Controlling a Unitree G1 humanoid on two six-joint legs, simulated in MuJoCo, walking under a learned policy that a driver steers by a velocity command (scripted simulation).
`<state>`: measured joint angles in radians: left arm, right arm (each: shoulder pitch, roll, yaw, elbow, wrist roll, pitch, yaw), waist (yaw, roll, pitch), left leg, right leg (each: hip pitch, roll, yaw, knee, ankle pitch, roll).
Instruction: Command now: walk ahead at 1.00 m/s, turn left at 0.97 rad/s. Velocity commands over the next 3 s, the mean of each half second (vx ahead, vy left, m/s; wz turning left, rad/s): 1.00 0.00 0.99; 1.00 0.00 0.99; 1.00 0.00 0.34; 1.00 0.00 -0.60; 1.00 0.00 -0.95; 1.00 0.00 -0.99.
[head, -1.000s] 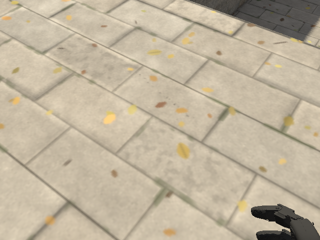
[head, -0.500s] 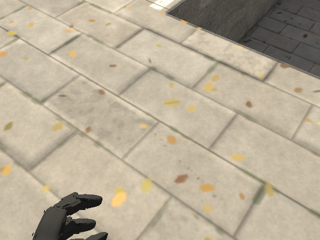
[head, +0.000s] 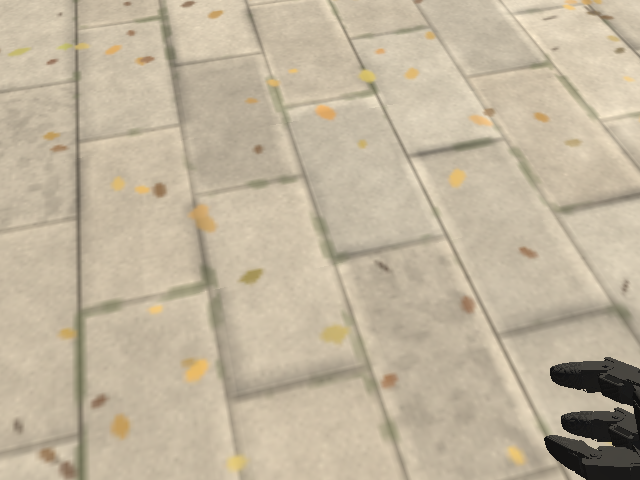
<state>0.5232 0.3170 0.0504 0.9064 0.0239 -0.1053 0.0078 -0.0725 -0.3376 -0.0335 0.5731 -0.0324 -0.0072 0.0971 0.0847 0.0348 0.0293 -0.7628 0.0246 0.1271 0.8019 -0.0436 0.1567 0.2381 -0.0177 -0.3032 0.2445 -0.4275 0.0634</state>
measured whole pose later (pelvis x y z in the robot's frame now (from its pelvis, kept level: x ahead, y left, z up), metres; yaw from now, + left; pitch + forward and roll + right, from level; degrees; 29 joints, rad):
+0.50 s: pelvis +0.48 +0.02 +0.00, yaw +29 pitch +2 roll -1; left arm 0.04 0.29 0.00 0.57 0.05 -0.08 0.01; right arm 0.41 -0.38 -0.09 0.80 0.00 -0.05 0.01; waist -0.09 0.04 0.03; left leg -0.07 -0.16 -0.27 0.90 -0.50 0.13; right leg -0.52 -0.03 0.03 0.64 -0.16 0.04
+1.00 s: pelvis +0.82 +0.28 -0.01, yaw +58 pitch +0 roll +0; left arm 0.37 0.24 0.02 0.79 0.04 -0.05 0.00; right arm 0.16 -0.33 -0.05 0.69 -0.02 0.01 0.03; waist 0.03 0.02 0.07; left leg -0.47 -0.18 0.11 0.76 -0.29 0.22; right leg -0.16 -0.07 -0.05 1.38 -0.37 0.03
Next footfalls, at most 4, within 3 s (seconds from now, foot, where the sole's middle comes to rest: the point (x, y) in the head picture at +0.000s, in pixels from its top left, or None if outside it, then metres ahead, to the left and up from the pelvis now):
0.06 left None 0.25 0.04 -0.75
0.46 right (384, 373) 0.69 -0.05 -0.75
0.92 left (218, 287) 0.88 0.36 -0.75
1.36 right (126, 177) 1.23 0.69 -0.75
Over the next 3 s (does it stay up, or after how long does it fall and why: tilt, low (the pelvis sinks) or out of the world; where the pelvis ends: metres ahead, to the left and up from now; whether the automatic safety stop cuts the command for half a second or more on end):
stays up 2.04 1.53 0.01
